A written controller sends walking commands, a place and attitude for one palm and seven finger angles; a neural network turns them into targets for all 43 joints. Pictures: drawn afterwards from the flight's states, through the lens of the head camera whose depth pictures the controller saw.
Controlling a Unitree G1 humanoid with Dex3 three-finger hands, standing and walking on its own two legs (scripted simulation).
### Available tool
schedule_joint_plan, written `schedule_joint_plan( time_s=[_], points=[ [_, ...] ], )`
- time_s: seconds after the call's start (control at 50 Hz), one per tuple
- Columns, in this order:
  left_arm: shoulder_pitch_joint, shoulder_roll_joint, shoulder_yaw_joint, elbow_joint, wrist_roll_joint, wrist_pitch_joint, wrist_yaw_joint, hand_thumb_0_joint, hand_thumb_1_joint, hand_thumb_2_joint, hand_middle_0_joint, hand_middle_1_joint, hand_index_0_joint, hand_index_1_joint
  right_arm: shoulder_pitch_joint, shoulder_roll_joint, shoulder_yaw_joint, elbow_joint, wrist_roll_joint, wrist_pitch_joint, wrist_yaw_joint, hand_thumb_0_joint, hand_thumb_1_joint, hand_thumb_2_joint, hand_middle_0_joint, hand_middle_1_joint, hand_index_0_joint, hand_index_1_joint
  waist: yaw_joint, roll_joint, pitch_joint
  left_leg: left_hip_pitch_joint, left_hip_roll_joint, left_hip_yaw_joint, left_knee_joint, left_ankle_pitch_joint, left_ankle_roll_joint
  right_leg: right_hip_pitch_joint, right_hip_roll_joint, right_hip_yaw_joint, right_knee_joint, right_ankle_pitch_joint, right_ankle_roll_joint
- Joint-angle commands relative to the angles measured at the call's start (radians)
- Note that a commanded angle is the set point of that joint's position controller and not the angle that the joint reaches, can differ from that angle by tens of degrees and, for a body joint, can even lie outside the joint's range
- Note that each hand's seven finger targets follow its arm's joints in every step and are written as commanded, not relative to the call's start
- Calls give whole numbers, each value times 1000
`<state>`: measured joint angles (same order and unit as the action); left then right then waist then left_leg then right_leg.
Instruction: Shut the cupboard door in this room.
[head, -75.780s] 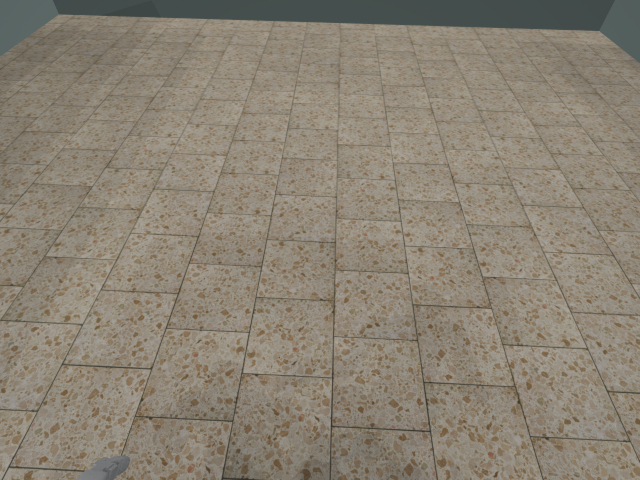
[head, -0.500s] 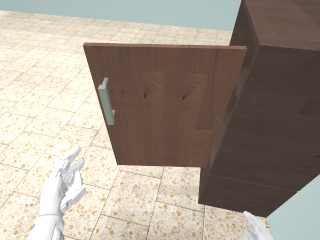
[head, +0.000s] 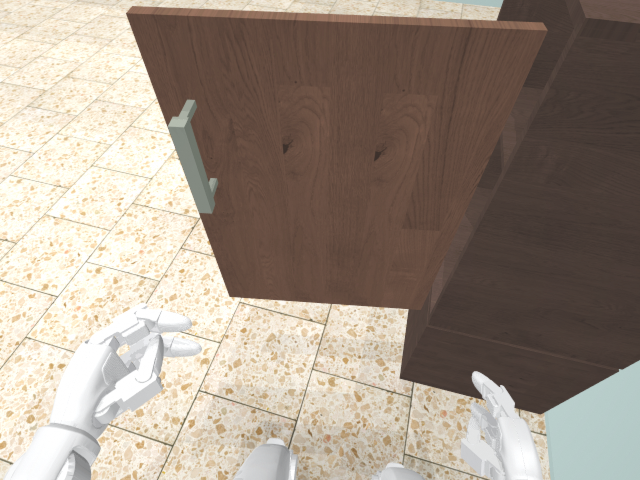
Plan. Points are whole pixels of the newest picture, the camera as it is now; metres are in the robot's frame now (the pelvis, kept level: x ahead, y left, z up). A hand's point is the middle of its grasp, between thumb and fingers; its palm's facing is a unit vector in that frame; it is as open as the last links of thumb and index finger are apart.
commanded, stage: raise the hand and make a fist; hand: left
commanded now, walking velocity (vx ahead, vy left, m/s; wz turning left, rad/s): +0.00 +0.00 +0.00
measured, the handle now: (198, 160) +0.48 +0.20 +0.13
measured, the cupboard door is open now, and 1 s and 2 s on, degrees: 100 100 100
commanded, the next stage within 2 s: bring the fist close to the handle in 1.18 s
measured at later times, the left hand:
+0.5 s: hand (120, 347) +0.22 +0.21 +0.12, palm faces +0.03 -1.00 -0.05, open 3.1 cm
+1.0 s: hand (148, 328) +0.24 +0.19 +0.12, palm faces -0.02 -1.00 -0.03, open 3.1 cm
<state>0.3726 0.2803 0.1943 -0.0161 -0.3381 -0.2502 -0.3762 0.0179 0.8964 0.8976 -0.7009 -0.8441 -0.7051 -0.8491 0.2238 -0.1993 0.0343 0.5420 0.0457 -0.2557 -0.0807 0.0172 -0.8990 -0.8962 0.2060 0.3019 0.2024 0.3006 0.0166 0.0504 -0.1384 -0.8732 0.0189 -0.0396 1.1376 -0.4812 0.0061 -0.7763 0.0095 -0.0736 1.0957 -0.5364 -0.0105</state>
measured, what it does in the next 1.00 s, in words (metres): stands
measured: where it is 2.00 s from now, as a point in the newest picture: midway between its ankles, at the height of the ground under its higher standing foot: outside the picture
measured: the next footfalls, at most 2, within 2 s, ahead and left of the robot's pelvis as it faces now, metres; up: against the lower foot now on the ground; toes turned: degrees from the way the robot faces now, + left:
none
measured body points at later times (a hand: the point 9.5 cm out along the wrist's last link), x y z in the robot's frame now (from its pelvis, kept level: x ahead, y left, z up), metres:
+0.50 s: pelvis +0.02 +0.02 +0.02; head +0.04 +0.02 +0.47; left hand +0.22 +0.27 +0.12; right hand +0.21 -0.21 -0.03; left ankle +0.04 +0.11 -0.66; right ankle +0.00 -0.12 -0.66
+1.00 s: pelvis +0.02 +0.01 +0.04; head +0.03 +0.00 +0.49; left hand +0.24 +0.25 +0.12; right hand +0.19 -0.23 -0.03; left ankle +0.04 +0.11 -0.66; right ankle +0.01 -0.12 -0.66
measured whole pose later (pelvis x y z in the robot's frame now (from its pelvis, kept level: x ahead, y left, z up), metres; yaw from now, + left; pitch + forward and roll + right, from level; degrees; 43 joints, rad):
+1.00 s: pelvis +0.02 +0.01 +0.04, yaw +0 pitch +6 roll -2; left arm 0.36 0.26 0.16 -0.08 -0.29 -0.16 -0.24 0.02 0.90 0.90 -1.30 -1.49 -1.30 -1.50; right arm 0.29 -0.26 0.04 0.54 0.05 -0.23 -0.07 0.02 -0.90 -0.90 0.20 0.30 0.20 0.30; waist -0.01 0.05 -0.11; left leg -0.58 0.00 -0.01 0.87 -0.40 0.02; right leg -0.49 -0.01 -0.04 0.83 -0.45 0.01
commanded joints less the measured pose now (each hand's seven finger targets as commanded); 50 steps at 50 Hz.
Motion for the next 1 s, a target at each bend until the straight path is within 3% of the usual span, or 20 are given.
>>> schedule_joint_plan(
  time_s=[0.0,0.04,0.08,0.14,0.18,0.24,0.3,0.38,0.46,0.5,0.56,0.6,0.66,0.7,0.76,0.8,0.82,0.88,0.9,0.98],
  points=[
    [124,170,226,-295,-56,-51,51,0,900,900,-878,-1040,-878,-1040,-47,-120,-90,-179,-3,-42,-4,0,-900,-900,200,300,200,300,68,-60,-293,202,-29,-14,-171,393,15,294,-8,75,-173,540,11],
    [128,115,172,-320,-46,-103,78,0,900,900,-915,-1080,-915,-1080,-32,-111,-90,-165,-8,-43,7,0,-900,-900,200,300,200,300,48,-42,-248,225,-27,-10,-186,424,11,250,-5,50,-160,581,10],
    [118,75,110,-322,-28,-149,84,0,900,900,-952,-1120,-952,-1120,-20,-120,-92,-151,-9,-48,15,0,-900,-900,200,300,200,300,17,-13,-207,249,-22,-10,-187,420,10,177,4,32,-155,529,7],
    [98,48,39,-277,-7,-163,57,0,900,900,-1007,-1180,-1007,-1180,-8,-144,-93,-144,-7,-49,18,0,-900,-900,200,300,200,300,-20,-16,-155,243,-20,-15,-185,383,13,121,8,26,-168,449,1],
    [78,57,26,-275,-4,-150,38,0,900,900,-1043,-1220,-1043,-1220,-8,-161,-95,-154,0,-48,13,0,-900,-900,200,300,200,300,-29,-26,-153,239,-18,-18,-200,326,17,113,11,24,-190,370,-3],
    [54,99,46,-317,-4,-126,36,0,900,900,-1098,-1280,-1098,-1280,-13,-168,-93,-173,5,-42,6,0,-900,-900,200,300,200,300,-18,-13,-186,275,-20,-19,-233,297,20,148,12,26,-215,325,-9],
    [25,166,118,-389,-1,-122,83,0,900,900,-1153,-1340,-1153,-1340,-29,-163,-86,-179,4,-31,-2,0,-900,-900,200,300,200,300,9,23,-208,309,-17,-25,-266,279,17,181,18,21,-226,293,-18],
    [30,107,85,-399,3,-117,144,0,900,900,-1227,-1420,-1227,-1420,-34,-147,-69,-190,8,-17,5,0,-900,-900,200,300,200,300,10,63,-156,339,-10,-34,-322,246,7,173,22,-3,-242,254,-21],
    [15,64,17,-307,23,-58,144,0,900,900,-1300,-1500,-1300,-1500,-29,-157,-60,-189,12,-9,11,0,-900,-900,200,300,200,300,-20,22,-66,321,-5,-41,-358,171,9,161,21,-9,-285,210,-15],
    [0,76,8,-259,29,-27,130,0,900,900,-1300,-1500,-1300,-1500,-30,-170,-59,-186,15,-9,6,0,-900,-900,200,300,200,300,-30,-20,-20,305,-3,-43,-371,120,14,165,20,1,-318,171,-13],
    [-54,94,10,-286,31,-5,117,0,900,900,-1300,-1500,-1300,-1500,-31,-174,-53,-200,16,-15,3,0,-900,-900,200,300,200,300,-26,-25,-47,328,-7,-36,-388,111,18,192,15,5,-340,159,-9],
    [-101,152,65,-323,29,-14,133,0,900,900,-1300,-1500,-1300,-1500,-33,-175,-49,-192,8,-19,-2,0,-900,-900,200,300,200,300,-15,-9,-71,350,-9,-38,-393,136,18,223,15,12,-344,176,-14],
    [-139,140,73,-383,23,-50,157,0,900,900,-1300,-1500,-1300,-1500,-36,-159,-41,-187,8,-32,3,0,-900,-900,200,300,200,300,-6,46,-121,406,-10,-31,-402,188,14,246,15,7,-339,213,-17],
    [-144,158,96,-368,21,-63,174,0,900,900,-1300,-1500,-1300,-1500,-34,-161,-38,-170,5,-35,5,0,-900,-900,200,300,200,300,-2,29,-107,402,-10,-33,-404,198,12,260,17,10,-347,222,-20],
    [-155,106,39,-329,32,-49,166,0,900,900,-1300,-1500,-1300,-1500,-37,-161,-38,-159,11,-43,12,0,-900,-900,200,300,200,300,-17,56,-75,413,-9,-24,-416,193,11,249,12,7,-362,225,-16],
    [-87,95,33,-235,33,-9,151,0,900,900,-1300,-1500,-1300,-1500,-33,-169,-43,-152,14,-41,13,0,-900,-900,200,300,200,300,-15,-16,-31,384,-11,-23,-421,178,15,260,12,13,-387,218,-14],
    [-82,73,4,-237,34,6,138,0,900,900,-1300,-1500,-1300,-1500,-31,-170,-43,-159,17,-40,14,0,-900,-900,200,300,200,300,-17,-9,-30,384,-13,-16,-425,180,15,263,9,13,-392,224,-11],
    [-73,94,27,-231,27,45,120,0,900,900,-1300,-1500,-1300,-1500,-32,-175,-49,-169,18,-38,11,0,-900,-900,200,300,200,300,-7,-36,-43,386,-18,-8,-428,200,17,284,5,15,-401,250,-7],
    [-71,120,58,-223,23,48,122,0,900,900,-1300,-1500,-1300,-1500,-33,-178,-49,-166,13,-34,9,0,-900,-900,200,300,200,300,-2,-75,-39,376,-20,-9,-421,212,18,304,4,23,-405,261,-7],
    [-152,131,83,-335,21,-21,154,0,900,900,-1300,-1500,-1300,-1500,-36,-166,-50,-170,5,-41,11,0,-900,-900,200,300,200,300,-4,-25,-105,421,-23,1,-407,268,17,304,5,20,-377,312,-6]
  ],
)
